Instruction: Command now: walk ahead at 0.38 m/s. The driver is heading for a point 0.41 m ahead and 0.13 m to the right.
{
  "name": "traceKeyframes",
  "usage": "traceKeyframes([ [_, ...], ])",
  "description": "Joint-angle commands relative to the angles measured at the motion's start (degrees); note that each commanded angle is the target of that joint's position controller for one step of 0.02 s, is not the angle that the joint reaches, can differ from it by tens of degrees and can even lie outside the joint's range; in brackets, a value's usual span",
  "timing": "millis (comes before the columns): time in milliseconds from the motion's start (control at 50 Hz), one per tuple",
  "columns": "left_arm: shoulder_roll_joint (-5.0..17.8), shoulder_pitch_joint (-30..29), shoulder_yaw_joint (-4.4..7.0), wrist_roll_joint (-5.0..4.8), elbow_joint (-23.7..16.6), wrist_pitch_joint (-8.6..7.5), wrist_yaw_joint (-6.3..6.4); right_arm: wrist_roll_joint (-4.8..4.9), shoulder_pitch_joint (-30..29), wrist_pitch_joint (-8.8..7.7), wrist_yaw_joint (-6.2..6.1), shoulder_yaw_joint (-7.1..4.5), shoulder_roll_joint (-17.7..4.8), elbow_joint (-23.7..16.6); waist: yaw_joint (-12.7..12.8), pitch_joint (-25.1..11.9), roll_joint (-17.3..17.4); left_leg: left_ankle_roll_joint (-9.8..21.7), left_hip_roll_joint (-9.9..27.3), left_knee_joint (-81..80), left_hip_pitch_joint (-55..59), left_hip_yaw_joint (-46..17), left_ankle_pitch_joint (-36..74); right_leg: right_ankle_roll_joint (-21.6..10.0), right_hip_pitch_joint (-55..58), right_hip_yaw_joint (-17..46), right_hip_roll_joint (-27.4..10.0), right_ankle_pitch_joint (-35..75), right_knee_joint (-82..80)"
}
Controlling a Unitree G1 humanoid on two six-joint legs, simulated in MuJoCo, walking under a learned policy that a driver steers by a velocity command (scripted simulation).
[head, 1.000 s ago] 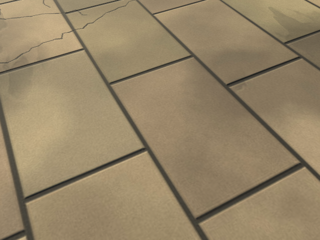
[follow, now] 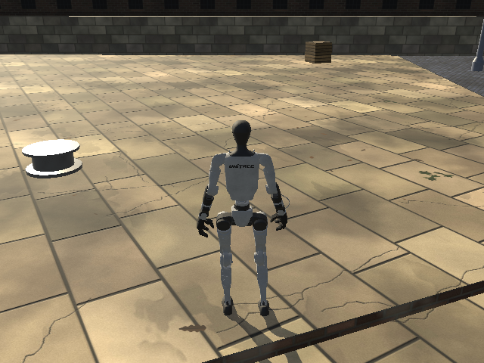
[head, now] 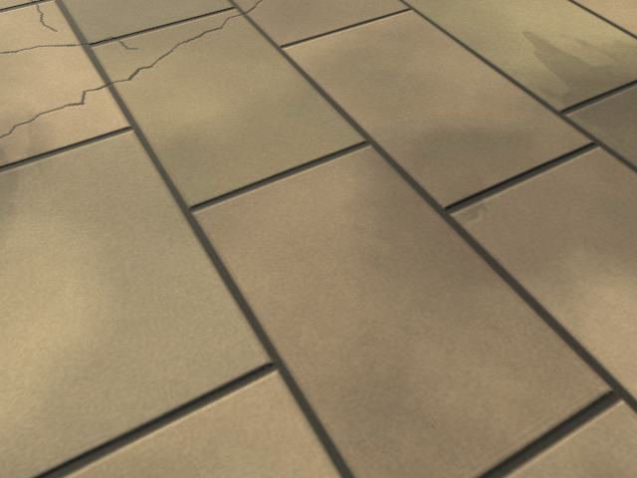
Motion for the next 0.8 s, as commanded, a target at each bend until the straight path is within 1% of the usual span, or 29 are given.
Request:
traceKeyframes([
  [20, 4.3, -6.5, 0.61, -3.77, -6.1, -2.49, -0.38, -0.56, 12.9, 0.78, -0.90, -0.96, -8.0, 2.0, -4.3, 0.8, 5.9, 13.5, 21.5, -11.2, 24.5, -26.1, 20.5, -0.1, -37.4, 2.9, -1.9, -2.2, 27.5],
  [40, 5.1, -9.0, 0.88, -2.68, -6.9, -2.52, -0.76, -0.31, 9.6, 0.96, -0.75, -0.14, -6.3, 1.2, -3.8, 3.8, 5.0, 12.0, 19.7, -13.5, 21.3, -21.8, 18.8, -0.3, -39.8, 1.1, -4.0, 1.8, 25.9],
  [60, 5.3, -11.5, 1.26, -1.37, -7.6, -2.49, -0.89, -0.42, 8.3, 1.08, -0.75, 0.88, -4.1, 1.1, -3.2, 5.2, 4.8, 10.2, 17.9, -15.3, 17.9, -18.0, 19.9, -0.4, -38.9, 0.1, -5.6, 5.2, 23.2],
  [80, 4.2, -11.6, 1.12, -0.93, -8.0, -2.25, -1.21, -0.59, 8.1, 1.42, -0.90, 1.31, -3.5, 1.3, -2.4, 5.7, 5.6, 9.5, 16.4, -16.9, 14.3, -15.6, 20.3, 0.1, -36.6, -0.8, -6.2, 7.3, 21.3],
  [100, 2.9, -10.9, 0.81, -0.82, -8.0, -1.94, -1.72, -0.83, 7.6, 1.71, -1.36, 1.31, -4.1, 1.2, -1.5, 5.9, 5.5, 9.2, 15.6, -18.3, 11.8, -12.9, 21.2, 0.7, -35.2, -1.6, -6.3, 9.6, 19.2],
  [120, 2.4, -11.7, 0.51, -0.62, -8.4, -1.76, -2.06, -1.11, 6.7, 1.87, -1.82, 1.27, -5.0, 0.9, -1.1, 6.6, 4.8, 8.9, 14.4, -19.8, 8.7, -9.8, 21.7, 1.3, -33.5, -2.4, -6.1, 12.7, 15.3],
  [160, 1.4, -15.6, -0.25, -0.09, -10.0, -1.72, -2.38, -1.85, 4.5, 1.59, -2.46, 1.19, -6.9, -0.1, -1.2, 7.8, 4.0, 7.5, 11.0, -21.6, 1.3, -3.3, 21.6, 1.2, -26.0, -4.1, -4.5, 22.2, 1.9],
  [180, 0.9, -18.1, -0.58, 0.03, -10.8, -1.66, -2.52, -1.69, 5.5, 1.19, -2.66, 0.99, -7.8, 0.0, -2.0, 7.7, 4.5, 7.3, 10.7, -23.1, -0.2, -1.8, 21.4, 0.7, -22.3, -5.2, -3.4, 26.4, -3.8],
  [220, 2.1, -20.8, -0.49, -0.20, -12.0, -1.10, -2.77, -0.99, 8.7, 0.59, -2.76, 0.53, -9.3, 1.1, -2.6, 7.7, 4.8, 7.3, 13.2, -24.9, 3.4, -0.8, 22.2, -0.8, -20.2, -5.1, -2.1, 29.6, -9.5],
  [260, 3.5, -22.0, -0.12, -0.27, -13.1, -0.78, -3.30, -0.42, 9.6, 0.66, -2.63, 0.32, -9.2, 1.5, -2.0, 7.3, 4.2, 6.4, 14.8, -22.2, 10.3, 1.3, 29.3, -3.2, -20.8, -4.7, -0.9, 29.6, -13.9],
  [300, 5.5, -19.7, 0.92, -0.15, -13.2, -0.59, -3.78, -0.67, 9.0, 1.53, -2.72, -0.11, -10.1, 0.9, 0.2, 3.5, 5.8, 4.8, 15.9, -14.8, 16.0, 3.3, 47.5, -5.4, -17.0, -6.2, 1.9, 26.0, -13.4],
  [320, 7.0, -15.9, 1.79, -0.28, -12.5, -0.30, -4.00, -1.08, 8.6, 2.28, -2.86, -0.31, -10.6, 0.4, 2.3, 0.5, 7.1, 3.9, 15.8, -8.2, 17.9, 4.1, 55.4, -6.4, -13.0, -7.2, 3.7, 23.2, -12.5],
  [340, 9.0, -8.9, 2.99, -0.32, -10.7, 0.04, -4.06, -1.29, 7.5, 3.22, -3.08, -0.43, -11.0, -0.5, 6.0, -3.3, 7.6, 2.8, 14.7, 2.2, 16.7, 5.3, 59.6, -7.4, -5.0, -8.5, 6.1, 21.1, -12.8],
  [360, 11.4, -1.0, 4.55, -0.30, -8.7, 0.54, -3.59, -1.37, 7.2, 3.73, -3.29, -0.17, -10.8, -1.4, 9.9, -6.8, 5.6, 1.1, 12.5, 16.3, 8.6, 5.9, 55.3, -9.0, 7.8, -6.7, 6.8, 19.9, -14.1],
  [380, 16.4, 4.3, 5.76, 0.56, -8.5, 0.83, -2.53, -2.23, 11.4, 3.08, -2.79, 1.38, -5.7, -3.4, 7.8, -13.1, -7.3, -2.1, 5.7, 40.0, -12.9, 6.0, 27.3, -16.1, 27.5, 16.3, -6.8, 18.3, -15.6],
  [400, 15.5, 2.5, 4.62, 1.17, -9.0, 0.45, -2.64, -1.30, 14.8, 0.87, -1.62, 3.26, -1.2, -3.2, 4.4, -21.3, -12.9, -3.1, -3.8, 56.3, -25.0, -4.4, -15.6, -23.9, 34.2, 45.1, -18.9, 16.7, -29.0],
  [420, 11.6, 0.8, 3.38, 1.46, -9.0, -0.01, -2.73, 0.90, 9.3, -0.78, -0.83, 1.67, -6.8, -3.9, 5.8, -17.3, -7.2, -1.6, 0.2, 59.8, -28.1, -10.9, -13.4, -20.0, 28.8, 39.5, -17.0, 21.3, -30.9],
  [440, 9.8, -3.9, 2.68, 1.44, -9.8, -0.43, -2.76, 1.75, 5.9, -1.11, -1.01, 1.37, -8.4, -5.3, 3.9, -10.3, -3.3, -0.9, 3.1, 57.0, -28.1, -9.1, -9.2, -17.4, 19.5, 28.9, -15.5, 29.9, -30.3],
  [460, 8.2, -8.2, 1.98, 1.36, -10.4, -0.84, -3.02, 0.80, 4.4, -0.83, -1.72, 1.05, -8.5, -5.0, 1.7, -5.8, 3.0, -1.1, 5.9, 52.9, -25.7, -8.1, -6.4, -15.8, 9.7, 20.8, -13.3, 38.1, -30.7],
  [480, 7.2, -10.4, 1.54, 1.83, -10.6, -1.18, -3.04, -0.06, 4.7, 0.14, -2.35, 0.45, -8.8, -4.7, -0.2, -4.7, 3.0, -1.1, 7.9, 49.0, -21.3, -8.1, -5.4, -14.5, 2.9, 15.4, -11.2, 42.5, -31.4],
  [500, 7.0, -11.5, 1.32, 2.45, -10.6, -1.28, -3.06, -0.38, 5.9, 1.41, -2.68, 0.32, -8.3, -4.6, -1.6, -4.3, 1.5, -1.3, 8.7, 46.6, -17.3, -8.3, -4.9, -13.9, -1.8, 12.3, -9.7, 44.1, -32.6],
  [540, 7.9, -11.6, 1.27, 2.87, -9.8, -1.81, -2.96, -0.97, 7.1, 3.17, -3.44, 0.41, -6.4, -4.5, -2.8, -3.9, -0.3, -2.5, 8.2, 42.3, -14.7, -7.2, -2.7, -14.5, -6.6, 7.9, -8.1, 49.1, -33.9],
  [580, 8.3, -10.8, 1.11, 2.93, -8.9, -1.71, -2.20, -1.68, 5.5, 3.92, -3.90, 0.28, -6.2, -5.5, -2.9, -4.1, -1.1, -4.0, 8.0, 36.1, -16.3, -7.0, 1.5, -14.5, -6.3, 5.2, -7.3, 52.3, -34.1],
  [620, 8.1, -10.4, 0.83, 2.79, -8.3, -1.05, -1.37, -1.91, 3.0, 4.26, -4.08, 0.39, -5.8, -6.2, -2.3, -5.0, -1.6, -4.9, 8.4, 28.4, -17.7, -7.3, 6.8, -13.2, -3.9, 3.7, -6.4, 49.9, -33.8],
  [680, 8.6, -10.0, 0.69, 2.63, -7.4, -0.08, -0.60, -1.43, -1.7, 4.46, -3.78, 0.77, -5.1, -7.0, -0.1, -5.2, -2.4, -5.1, 7.7, 16.4, -15.5, -6.9, 13.0, -10.6, -2.1, 2.8, -5.5, 41.5, -34.0],
  [720, 8.7, -9.0, 0.53, 2.73, -6.4, 0.43, -0.42, -1.14, -4.0, 4.62, -3.55, 0.66, -5.8, -7.3, 1.0, -4.5, -2.7, -5.3, 6.8, 11.7, -14.1, -6.9, 13.6, -10.3, -1.0, 3.9, -5.9, 35.8, -33.9],
  [760, 7.9, -8.6, 0.13, 2.70, -5.4, 0.86, -0.40, -1.19, -5.2, 4.61, -3.38, 0.58, -6.1, -7.6, 1.2, -3.5, -3.3, -5.0, 6.1, 7.8, -13.3, -7.1, 10.7, -10.5, 0.6, 5.6, -6.6, 33.4, -32.5],
  [780, 7.6, -8.6, -0.06, 2.57, -5.0, 1.04, -0.41, -1.38, -5.3, 4.43, -3.28, 0.57, -6.2, -7.6, 0.9, -3.4, -3.4, -4.6, 5.6, 5.5, -12.3, -6.9, 9.0, -10.4, 1.4, 6.4, -6.9, 33.8, -30.9],
  [800, 7.0, -9.1, -0.34, 2.19, -4.8, 1.24, -0.37, -1.69, -4.2, 4.11, -3.13, 0.60, -6.1, -7.3, -0.3, -3.7, -3.1, -3.8, 5.1, 1.1, -9.6, -6.4, 10.8, -9.4, 1.7, 6.4, -6.3, 33.2, -28.6],
])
